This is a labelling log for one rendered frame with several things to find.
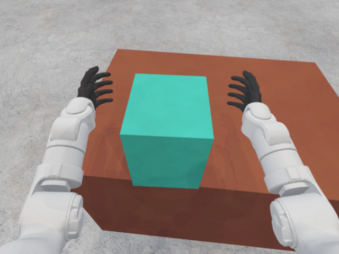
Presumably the right robot upper arm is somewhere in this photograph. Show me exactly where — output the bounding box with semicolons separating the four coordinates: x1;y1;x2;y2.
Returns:
270;192;339;254

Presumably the robot right hand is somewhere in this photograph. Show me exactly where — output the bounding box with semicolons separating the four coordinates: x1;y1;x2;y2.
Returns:
227;70;262;112

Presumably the robot left forearm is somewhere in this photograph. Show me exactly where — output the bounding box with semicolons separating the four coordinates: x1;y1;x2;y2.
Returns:
18;97;96;237

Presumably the pedestal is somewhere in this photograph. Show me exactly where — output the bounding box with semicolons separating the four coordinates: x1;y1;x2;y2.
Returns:
70;49;339;251

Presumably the left robot upper arm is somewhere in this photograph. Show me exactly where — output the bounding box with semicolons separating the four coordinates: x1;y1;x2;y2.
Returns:
0;192;84;254

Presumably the robot right forearm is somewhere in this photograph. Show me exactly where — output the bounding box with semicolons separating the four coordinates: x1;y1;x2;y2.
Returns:
241;102;339;226

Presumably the carton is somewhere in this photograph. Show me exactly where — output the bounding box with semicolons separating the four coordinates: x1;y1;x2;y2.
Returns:
120;74;214;189

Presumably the robot left hand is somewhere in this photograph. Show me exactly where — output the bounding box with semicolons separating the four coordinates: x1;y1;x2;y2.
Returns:
77;66;113;110

